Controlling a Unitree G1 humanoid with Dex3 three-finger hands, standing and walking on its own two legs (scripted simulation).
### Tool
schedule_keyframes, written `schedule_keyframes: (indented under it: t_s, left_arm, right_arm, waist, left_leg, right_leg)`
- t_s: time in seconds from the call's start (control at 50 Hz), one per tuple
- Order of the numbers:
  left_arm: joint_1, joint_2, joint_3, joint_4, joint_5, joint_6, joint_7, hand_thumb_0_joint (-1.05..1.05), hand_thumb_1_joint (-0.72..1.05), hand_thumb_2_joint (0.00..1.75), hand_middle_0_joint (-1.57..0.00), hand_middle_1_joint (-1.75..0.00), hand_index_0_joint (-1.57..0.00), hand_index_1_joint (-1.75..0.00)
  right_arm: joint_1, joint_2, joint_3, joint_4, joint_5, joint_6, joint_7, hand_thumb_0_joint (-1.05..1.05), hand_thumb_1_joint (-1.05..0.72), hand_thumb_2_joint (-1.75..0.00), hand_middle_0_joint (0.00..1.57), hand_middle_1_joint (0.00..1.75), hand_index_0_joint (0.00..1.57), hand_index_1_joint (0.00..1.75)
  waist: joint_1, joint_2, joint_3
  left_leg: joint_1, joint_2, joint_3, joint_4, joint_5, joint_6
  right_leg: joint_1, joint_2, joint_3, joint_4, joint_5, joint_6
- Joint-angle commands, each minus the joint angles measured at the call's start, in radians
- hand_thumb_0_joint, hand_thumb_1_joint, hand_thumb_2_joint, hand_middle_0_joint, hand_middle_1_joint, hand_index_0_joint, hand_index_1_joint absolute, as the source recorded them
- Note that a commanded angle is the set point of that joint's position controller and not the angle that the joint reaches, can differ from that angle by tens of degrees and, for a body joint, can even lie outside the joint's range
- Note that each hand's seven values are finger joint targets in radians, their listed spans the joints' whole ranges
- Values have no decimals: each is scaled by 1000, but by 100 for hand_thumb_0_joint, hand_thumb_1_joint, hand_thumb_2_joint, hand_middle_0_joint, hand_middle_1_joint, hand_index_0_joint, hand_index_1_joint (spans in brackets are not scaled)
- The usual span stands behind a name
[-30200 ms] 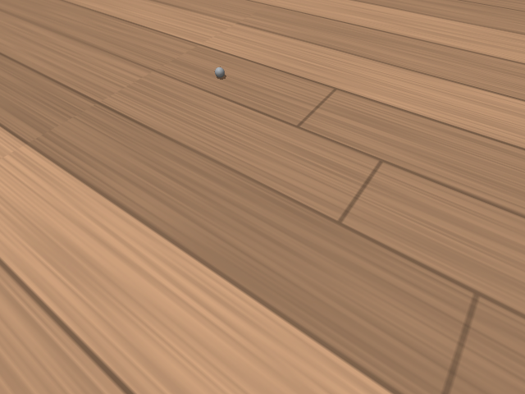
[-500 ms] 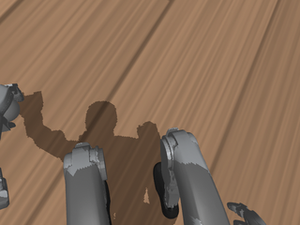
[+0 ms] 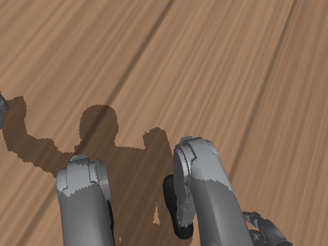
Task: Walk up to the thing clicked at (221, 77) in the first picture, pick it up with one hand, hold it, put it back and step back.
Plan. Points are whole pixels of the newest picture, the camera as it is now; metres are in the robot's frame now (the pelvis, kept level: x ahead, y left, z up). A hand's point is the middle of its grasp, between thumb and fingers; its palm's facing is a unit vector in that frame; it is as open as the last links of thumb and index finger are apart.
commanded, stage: lower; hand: left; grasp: from above
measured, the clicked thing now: out of the picture +0.43 +0.37 -0.20
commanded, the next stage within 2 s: rest in 0.08 s
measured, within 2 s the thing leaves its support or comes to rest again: rests again in 1.68 s
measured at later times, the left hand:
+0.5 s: hand out of the picture +0.42 +0.36 -0.23, palm faces -0.45 -0.14 -0.88, open 9.0 cm
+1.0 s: hand (7, 126) +0.42 +0.35 -0.26, palm faces -0.45 -0.13 -0.89, open 9.0 cm
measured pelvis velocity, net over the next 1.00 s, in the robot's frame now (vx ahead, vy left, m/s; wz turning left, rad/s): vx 0.00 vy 0.01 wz -0.07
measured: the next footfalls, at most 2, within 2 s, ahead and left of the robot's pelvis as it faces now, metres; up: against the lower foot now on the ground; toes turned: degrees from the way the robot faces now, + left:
none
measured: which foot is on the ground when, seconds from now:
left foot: down 0.00-1.00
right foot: down 0.00-1.00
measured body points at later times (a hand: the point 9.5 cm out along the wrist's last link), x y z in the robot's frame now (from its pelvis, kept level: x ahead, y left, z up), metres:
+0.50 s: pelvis +0.00 +0.00 -0.03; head +0.25 +0.10 +0.33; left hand +0.44 +0.36 -0.18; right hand +0.07 -0.28 -0.12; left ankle +0.07 +0.12 -0.30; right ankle +0.10 -0.12 -0.30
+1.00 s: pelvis +0.00 +0.01 -0.04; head +0.26 +0.12 +0.31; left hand +0.44 +0.35 -0.21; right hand +0.07 -0.27 -0.11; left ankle +0.07 +0.12 -0.30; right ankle +0.10 -0.12 -0.30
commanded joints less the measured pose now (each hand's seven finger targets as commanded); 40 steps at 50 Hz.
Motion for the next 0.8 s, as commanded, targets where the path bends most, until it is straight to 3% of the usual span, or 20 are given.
schedule_keyframes:
  t_s: [0.0,0.1,0.12,0.2,0.28,0.3,0.32,0.36,0.44,0.46,0.5,0.54,0.56,0.58,0.6,0.66,0.74,0.78]
  left_arm:
    - [-291,365,72,-151,-13,-25,80,0,52,88,-81,-100,-87,-94]
    - [-285,381,90,-143,5,-31,116,0,53,88,-82,-99,-87,-94]
    - [-276,379,87,-133,4,-26,122,0,52,90,-81,-100,-86,-94]
    - [-292,383,74,-111,13,-11,142,0,48,90,-79,-94,-83,-89]
    - [-293,397,76,-109,13,-2,154,0,47,89,-78,-94,-82,-89]
    - [-284,396,80,-102,12,1,157,0,46,90,-78,-93,-82,-89]
    - [-268,375,63,-76,15,4,154,0,46,89,-78,-92,-82,-88]
    - [-271,413,95,-74,9,0,163,0,47,90,-78,-93,-82,-89]
    - [-260,451,114,-24,19,2,165,0,51,87,-79,-95,-84,-89]
    - [-268,407,82,-31,17,-1,162,0,50,90,-80,-93,-84,-89]
    - [-262,380,49,-6,10,-5,160,0,51,88,-81,-94,-85,-89]
    - [-251,437,79,-15,18,-7,168,0,51,89,-80,-95,-85,-91]
    - [-259,417,58,-18,15,-10,169,0,51,90,-80,-95,-84,-90]
    - [-249,464,97,-21,20,-12,177,0,52,91,-81,-97,-85,-92]
    - [-253,480,105,-38,22,-13,184,0,52,93,-81,-97,-85,-92]
    - [-260,408,63,-21,11,-21,196,0,52,95,-82,-95,-86,-91]
    - [-256,475,87,-16,36,-14,224,0,52,94,-81,-96,-85,-92]
    - [-251,429,63,7,27,-8,236,0,52,94,-82,-95,-85,-91]
  right_arm:
    - [197,-261,-69,-11,-17,-4,-11,0,-91,-90,20,30,20,30]
    - [196,-268,-64,4,-41,-4,-9,0,-90,-90,20,30,20,30]
    - [184,-268,-65,3,-39,-5,-9,0,-90,-90,20,30,20,30]
    - [167,-275,-56,5,-43,-9,-12,0,-89,-89,20,30,20,30]
    - [173,-283,-47,3,-50,-20,-8,0,-89,-89,20,30,20,30]
    - [171,-284,-47,4,-48,-23,-9,0,-89,-89,20,30,20,30]
    - [174,-280,-42,11,-52,-24,-6,0,-89,-89,20,30,20,30]
    - [169,-294,-38,-7,-54,-29,-4,0,-89,-89,20,30,20,30]
    - [178,-305,-29,-8,-66,-33,1,0,-89,-89,20,30,20,30]
    - [166,-298,-23,-17,-68,-36,3,0,-89,-89,20,30,20,30]
    - [155,-298,-10,-12,-70,-41,3,0,-89,-89,20,30,20,30]
    - [150,-310,-11,-25,-72,-49,4,0,-89,-89,20,30,20,30]
    - [146,-305,-7,-15,-70,-49,6,0,-89,-89,20,30,20,30]
    - [154,-317,-7,-21,-76,-50,6,0,-89,-89,20,30,20,30]
    - [154,-317,-9,-22,-74,-51,7,0,-89,-89,20,30,20,30]
    - [126,-308,7,-21,-79,-56,11,0,-89,-89,20,30,20,30]
    - [132,-321,14,-18,-89,-66,15,0,-89,-89,20,30,20,30]
    - [128,-313,24,-5,-93,-70,21,0,-89,-89,20,30,20,30]
  waist:
    - [9,321,-681]
    - [2,379,-702]
    - [12,389,-697]
    - [-2,393,-652]
    - [-20,404,-649]
    - [-12,389,-651]
    - [-22,397,-653]
    - [-26,390,-650]
    - [-42,370,-607]
    - [-46,383,-596]
    - [-49,389,-565]
    - [-44,402,-593]
    - [-41,400,-598]
    - [-46,392,-604]
    - [-42,403,-602]
    - [-53,408,-566]
    - [-58,422,-597]
    - [-61,438,-567]
  left_leg:
    - [523,-5,82,-209,239,24]
    - [549,-2,75,-200,260,19]
    - [564,-1,69,-208,242,17]
    - [523,2,64,-203,183,16]
    - [526,3,60,-176,240,17]
    - [527,4,58,-171,245,17]
    - [534,4,58,-163,260,17]
    - [509,3,57,-152,274,17]
    - [466,6,55,-128,252,18]
    - [465,5,57,-134,241,18]
    - [461,4,48,-146,192,15]
    - [490,9,42,-146,202,12]
    - [477,10,42,-138,196,13]
    - [482,10,42,-130,220,13]
    - [481,11,46,-125,230,12]
    - [473,12,34,-131,209,8]
    - [498,16,37,-111,253,9]
    - [487,17,37,-116,241,8]
  right_leg:
    - [307,32,-70,-184,243,-60]
    - [289,37,-88,-150,252,-57]
    - [261,38,-92,-144,229,-62]
    - [225,40,-100,-133,189,-64]
    - [238,39,-106,-114,240,-57]
    - [234,41,-107,-111,246,-59]
    - [239,42,-107,-109,257,-55]
    - [258,41,-110,-102,272,-55]
    - [257,46,-113,-100,260,-61]
    - [253,46,-115,-102,248,-57]
    - [221,49,-128,-105,201,-59]
    - [238,52,-130,-91,215,-56]
    - [240,54,-129,-92,211,-59]
    - [260,54,-131,-90,234,-57]
    - [264,53,-125,-87,242,-57]
    - [228,56,-142,-81,219,-58]
    - [260,61,-136,-66,270,-53]
    - [253,61,-139,-70,257,-50]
